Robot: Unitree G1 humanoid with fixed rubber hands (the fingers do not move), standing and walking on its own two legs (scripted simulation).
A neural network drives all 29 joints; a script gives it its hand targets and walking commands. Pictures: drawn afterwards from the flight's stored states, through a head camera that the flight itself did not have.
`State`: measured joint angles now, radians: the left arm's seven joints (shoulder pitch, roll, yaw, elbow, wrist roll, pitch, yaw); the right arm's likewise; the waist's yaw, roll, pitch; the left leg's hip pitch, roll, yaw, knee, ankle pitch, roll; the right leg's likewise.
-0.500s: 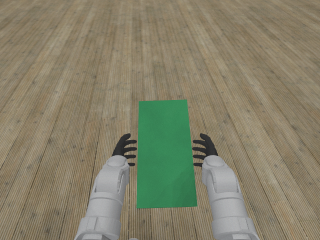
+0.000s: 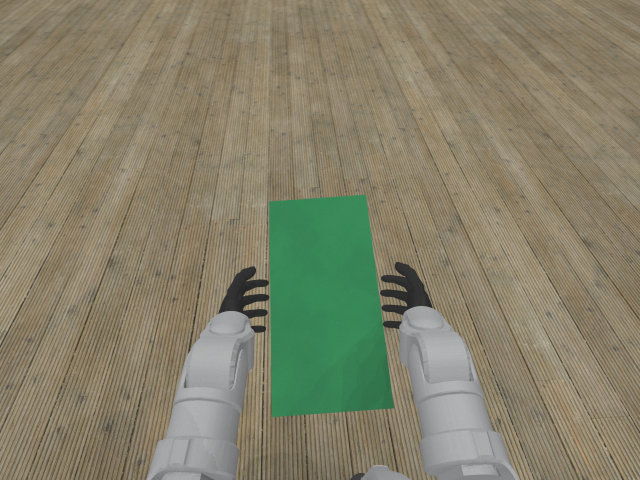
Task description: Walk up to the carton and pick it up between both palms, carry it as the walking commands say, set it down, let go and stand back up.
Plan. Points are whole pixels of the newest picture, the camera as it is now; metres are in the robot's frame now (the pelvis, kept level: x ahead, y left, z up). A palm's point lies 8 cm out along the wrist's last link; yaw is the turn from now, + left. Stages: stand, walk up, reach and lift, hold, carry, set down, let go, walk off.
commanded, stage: carry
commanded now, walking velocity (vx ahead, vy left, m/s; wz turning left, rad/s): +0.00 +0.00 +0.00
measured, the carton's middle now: (325, 309) +0.38 +0.00 -0.05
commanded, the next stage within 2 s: hold in 1.52 s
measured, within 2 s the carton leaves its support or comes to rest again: neither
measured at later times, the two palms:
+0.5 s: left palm (248, 357) +0.26 +0.10 +0.04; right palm (443, 363) +0.25 -0.14 +0.04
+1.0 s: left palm (219, 405) +0.21 +0.12 +0.03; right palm (427, 396) +0.22 -0.11 +0.03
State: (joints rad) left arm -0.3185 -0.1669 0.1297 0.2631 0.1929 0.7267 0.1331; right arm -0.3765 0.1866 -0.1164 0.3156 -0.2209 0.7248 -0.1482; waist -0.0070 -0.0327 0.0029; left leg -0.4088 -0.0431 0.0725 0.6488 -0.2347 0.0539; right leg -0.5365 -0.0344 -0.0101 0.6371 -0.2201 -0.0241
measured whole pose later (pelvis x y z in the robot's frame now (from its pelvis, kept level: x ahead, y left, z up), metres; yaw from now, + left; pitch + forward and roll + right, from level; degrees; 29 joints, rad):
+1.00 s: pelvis -0.09 +0.00 +0.00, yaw -1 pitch +0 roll -1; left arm -0.32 -0.17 0.12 0.31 0.19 0.73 0.12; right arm -0.37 0.18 -0.13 0.35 -0.23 0.72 -0.15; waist 0.03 0.03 -0.02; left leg -0.49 0.00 0.04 0.70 -0.26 0.06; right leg -0.49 0.00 -0.07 0.60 -0.12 -0.03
